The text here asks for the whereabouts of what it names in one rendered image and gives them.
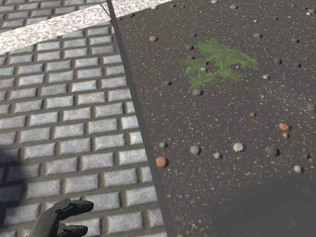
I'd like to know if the left robot hand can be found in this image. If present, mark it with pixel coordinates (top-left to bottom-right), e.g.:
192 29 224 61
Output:
26 197 100 237

